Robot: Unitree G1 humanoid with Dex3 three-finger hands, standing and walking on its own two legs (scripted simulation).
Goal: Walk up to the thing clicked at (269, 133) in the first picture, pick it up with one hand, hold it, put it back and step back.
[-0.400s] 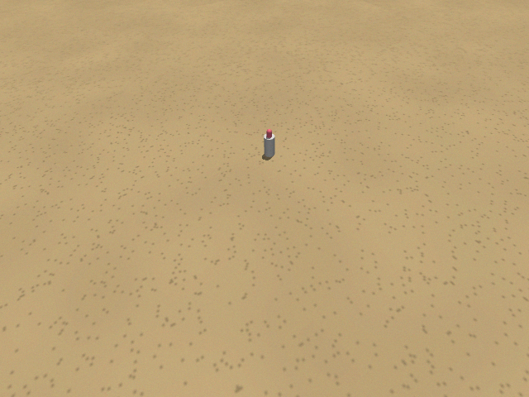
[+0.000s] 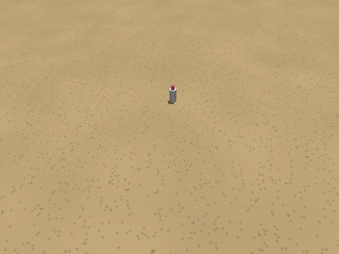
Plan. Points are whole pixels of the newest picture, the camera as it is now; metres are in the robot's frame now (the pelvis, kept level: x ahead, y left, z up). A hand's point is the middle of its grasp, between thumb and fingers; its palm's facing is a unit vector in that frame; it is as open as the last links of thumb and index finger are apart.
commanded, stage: stand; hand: left
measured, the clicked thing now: (172, 92) +1.55 +0.02 -0.69
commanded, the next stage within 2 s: walk up in 0.72 s
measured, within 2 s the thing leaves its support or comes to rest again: neither
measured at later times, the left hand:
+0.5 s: hand out of the picture +0.07 +0.25 -0.16, palm faces -0.02 -0.94 -0.34, open 7.4 cm
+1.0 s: hand out of the picture +0.15 +0.25 -0.14, palm faces -0.10 -0.91 -0.41, open 7.4 cm
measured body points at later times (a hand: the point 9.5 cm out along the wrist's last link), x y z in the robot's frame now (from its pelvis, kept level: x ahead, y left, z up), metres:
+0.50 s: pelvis +0.00 +0.00 +0.00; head +0.01 +0.00 +0.45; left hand +0.07 +0.30 -0.13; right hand +0.08 -0.30 -0.13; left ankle -0.01 +0.13 -0.75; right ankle -0.01 -0.12 -0.75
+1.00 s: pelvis +0.06 -0.05 -0.01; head +0.06 -0.06 +0.44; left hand +0.16 +0.29 -0.11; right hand +0.06 -0.38 -0.14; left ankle -0.01 +0.13 -0.75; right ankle +0.11 -0.18 -0.74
